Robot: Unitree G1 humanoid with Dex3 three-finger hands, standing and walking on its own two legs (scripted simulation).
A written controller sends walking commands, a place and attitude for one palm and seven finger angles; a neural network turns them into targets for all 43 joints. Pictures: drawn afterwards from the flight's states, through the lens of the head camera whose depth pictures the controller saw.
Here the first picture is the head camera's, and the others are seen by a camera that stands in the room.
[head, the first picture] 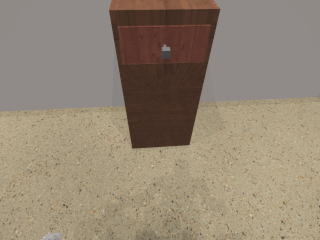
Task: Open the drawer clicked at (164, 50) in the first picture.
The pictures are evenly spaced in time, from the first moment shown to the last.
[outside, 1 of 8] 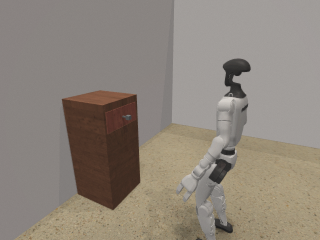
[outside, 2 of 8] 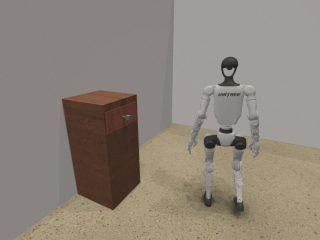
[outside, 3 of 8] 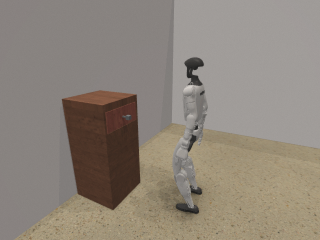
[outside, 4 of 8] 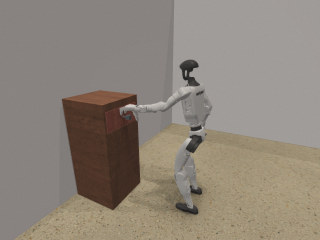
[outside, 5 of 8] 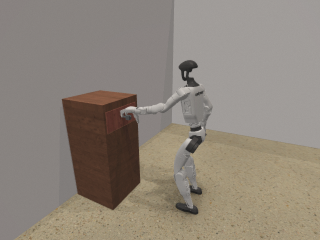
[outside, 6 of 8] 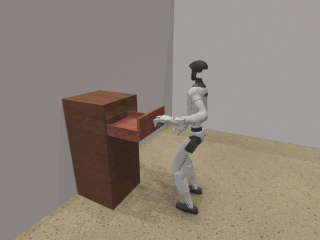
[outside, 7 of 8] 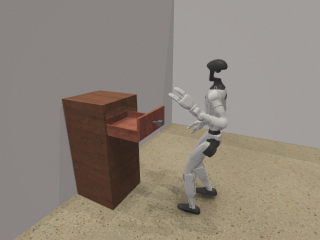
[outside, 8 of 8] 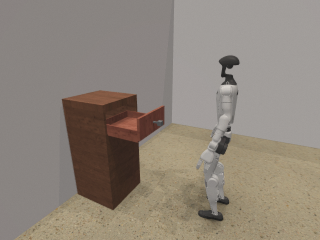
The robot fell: no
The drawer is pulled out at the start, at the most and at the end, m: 0.00 0.30 0.30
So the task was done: yes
